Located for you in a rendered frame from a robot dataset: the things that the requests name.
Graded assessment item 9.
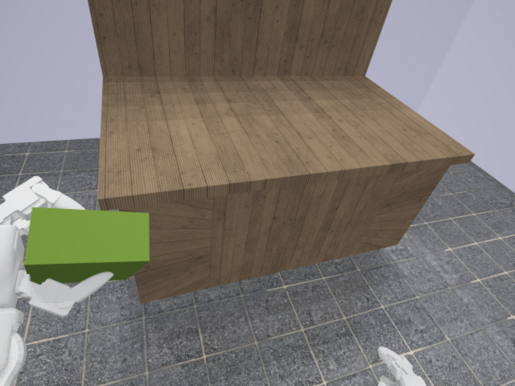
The robot left forearm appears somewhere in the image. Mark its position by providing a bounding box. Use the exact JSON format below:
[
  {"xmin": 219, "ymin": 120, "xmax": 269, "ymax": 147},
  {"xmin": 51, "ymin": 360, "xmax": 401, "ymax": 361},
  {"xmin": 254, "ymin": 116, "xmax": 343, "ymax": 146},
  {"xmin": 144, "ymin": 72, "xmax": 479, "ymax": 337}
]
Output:
[{"xmin": 0, "ymin": 308, "xmax": 27, "ymax": 386}]

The sponge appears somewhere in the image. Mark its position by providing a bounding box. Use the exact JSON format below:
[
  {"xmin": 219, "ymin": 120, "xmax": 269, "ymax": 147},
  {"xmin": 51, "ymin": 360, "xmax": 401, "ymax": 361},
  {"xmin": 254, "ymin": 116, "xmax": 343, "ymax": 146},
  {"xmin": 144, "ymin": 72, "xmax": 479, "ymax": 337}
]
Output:
[{"xmin": 24, "ymin": 207, "xmax": 150, "ymax": 285}]

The table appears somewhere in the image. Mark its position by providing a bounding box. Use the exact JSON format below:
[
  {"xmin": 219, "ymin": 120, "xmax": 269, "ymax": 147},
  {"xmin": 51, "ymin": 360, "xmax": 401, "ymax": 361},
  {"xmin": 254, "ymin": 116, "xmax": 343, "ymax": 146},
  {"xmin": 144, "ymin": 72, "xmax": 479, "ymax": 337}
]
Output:
[{"xmin": 88, "ymin": 0, "xmax": 475, "ymax": 304}]

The robot right hand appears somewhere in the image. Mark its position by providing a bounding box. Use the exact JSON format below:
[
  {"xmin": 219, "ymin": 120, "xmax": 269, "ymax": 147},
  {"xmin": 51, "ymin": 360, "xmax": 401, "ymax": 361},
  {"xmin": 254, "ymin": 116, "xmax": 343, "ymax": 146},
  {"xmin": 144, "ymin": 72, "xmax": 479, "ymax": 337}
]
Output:
[{"xmin": 378, "ymin": 347, "xmax": 426, "ymax": 386}]

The robot left hand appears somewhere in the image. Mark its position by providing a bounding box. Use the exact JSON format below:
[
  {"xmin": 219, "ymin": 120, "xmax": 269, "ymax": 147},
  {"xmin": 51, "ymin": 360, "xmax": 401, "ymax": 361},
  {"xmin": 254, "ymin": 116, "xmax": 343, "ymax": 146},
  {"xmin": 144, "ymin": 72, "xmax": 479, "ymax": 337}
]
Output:
[{"xmin": 0, "ymin": 176, "xmax": 113, "ymax": 318}]

